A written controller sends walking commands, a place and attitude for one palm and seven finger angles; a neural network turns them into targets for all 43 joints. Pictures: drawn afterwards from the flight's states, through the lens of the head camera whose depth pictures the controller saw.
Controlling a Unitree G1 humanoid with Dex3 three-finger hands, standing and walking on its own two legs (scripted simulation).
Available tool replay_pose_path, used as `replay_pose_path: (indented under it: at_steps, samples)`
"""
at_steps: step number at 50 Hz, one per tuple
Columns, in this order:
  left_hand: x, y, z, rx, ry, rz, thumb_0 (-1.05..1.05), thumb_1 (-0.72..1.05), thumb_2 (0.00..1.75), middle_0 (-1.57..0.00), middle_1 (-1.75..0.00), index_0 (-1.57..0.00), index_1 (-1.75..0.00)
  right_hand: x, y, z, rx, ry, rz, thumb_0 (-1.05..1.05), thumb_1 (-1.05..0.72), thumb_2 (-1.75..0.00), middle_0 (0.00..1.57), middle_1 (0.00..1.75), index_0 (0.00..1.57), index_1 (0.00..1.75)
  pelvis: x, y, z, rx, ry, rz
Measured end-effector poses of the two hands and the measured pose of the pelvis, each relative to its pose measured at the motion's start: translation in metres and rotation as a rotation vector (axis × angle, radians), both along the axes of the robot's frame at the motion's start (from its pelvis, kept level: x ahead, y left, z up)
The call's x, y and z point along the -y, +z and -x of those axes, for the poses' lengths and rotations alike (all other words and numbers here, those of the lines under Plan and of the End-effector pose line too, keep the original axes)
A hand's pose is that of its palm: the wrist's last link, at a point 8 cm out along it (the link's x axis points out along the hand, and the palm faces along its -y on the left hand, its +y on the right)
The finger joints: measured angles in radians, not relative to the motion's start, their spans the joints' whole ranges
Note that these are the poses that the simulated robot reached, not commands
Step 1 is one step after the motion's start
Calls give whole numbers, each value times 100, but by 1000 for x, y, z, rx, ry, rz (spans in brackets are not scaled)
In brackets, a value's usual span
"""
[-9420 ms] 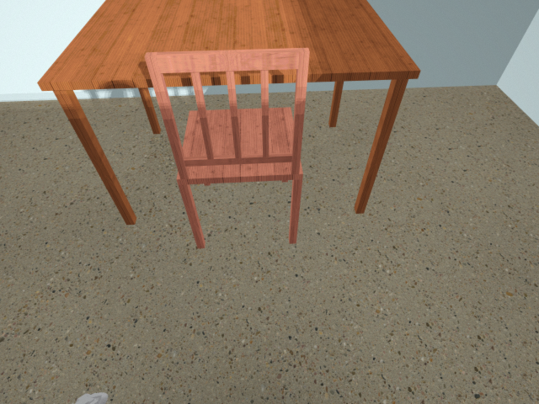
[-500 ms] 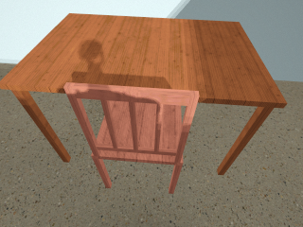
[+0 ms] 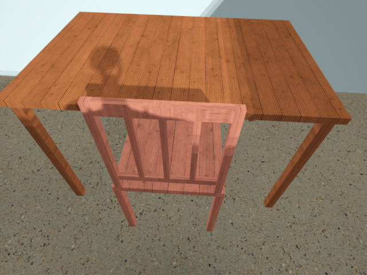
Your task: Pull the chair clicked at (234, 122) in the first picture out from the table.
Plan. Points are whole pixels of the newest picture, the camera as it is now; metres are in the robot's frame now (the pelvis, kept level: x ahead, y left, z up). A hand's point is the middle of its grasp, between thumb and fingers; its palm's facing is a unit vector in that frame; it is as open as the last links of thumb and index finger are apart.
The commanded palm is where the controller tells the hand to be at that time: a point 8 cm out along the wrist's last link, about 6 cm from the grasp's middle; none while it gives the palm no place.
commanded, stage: come to a stop and stand still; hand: left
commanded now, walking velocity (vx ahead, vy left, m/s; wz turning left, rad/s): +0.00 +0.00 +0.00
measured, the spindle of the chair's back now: (165, 151) +0.49 +0.08 -0.09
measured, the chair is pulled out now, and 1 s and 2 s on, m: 0.00 0.00 0.00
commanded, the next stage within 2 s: look again from close up in 0.02 s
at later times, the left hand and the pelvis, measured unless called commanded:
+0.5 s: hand out of the picture +0.00 +0.17 -0.17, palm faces +0.00 -0.98 -0.20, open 7.4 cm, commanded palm none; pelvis +0.02 +0.00 +0.01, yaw -1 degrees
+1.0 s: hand out of the picture +0.03 +0.17 -0.15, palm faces +0.10 -0.98 -0.19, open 7.4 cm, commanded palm +0.11 +0.21 -0.06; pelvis +0.01 -0.01 +0.01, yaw -1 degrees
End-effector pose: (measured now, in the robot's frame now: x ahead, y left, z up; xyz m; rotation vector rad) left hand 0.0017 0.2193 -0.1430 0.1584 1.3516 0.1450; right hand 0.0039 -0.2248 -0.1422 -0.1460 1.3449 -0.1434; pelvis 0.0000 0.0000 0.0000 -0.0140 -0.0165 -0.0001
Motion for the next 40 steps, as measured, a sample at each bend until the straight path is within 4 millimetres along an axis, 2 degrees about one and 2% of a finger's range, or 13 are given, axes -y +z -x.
replay_pose_path:
  at_steps: [5,10,25,40]
  samples:
    - [-7,3,-16,30,-19,-9,0,91,89,-20,-29,-20,-30,2,4,-10,21,-5,7,2,-93,-90,20,30,20,30,-1,2,-2,-8,-8,-9]
    - [-10,3,-19,21,-26,-12,0,91,89,-20,-29,-19,-30,4,8,-20,37,-4,13,1,-92,-90,20,30,20,30,-1,4,-6,-14,-14,-14]
    - [-3,3,2,-61,-2,0,0,91,89,-20,-29,-20,-30,7,11,-41,41,12,16,1,-91,-90,20,30,20,30,3,7,-16,-7,-16,-20]
    - [7,5,10,-77,7,10,0,91,89,-20,-29,-20,-30,11,11,-37,24,10,15,0,-91,-90,20,30,20,30,8,9,-17,1,-14,-23]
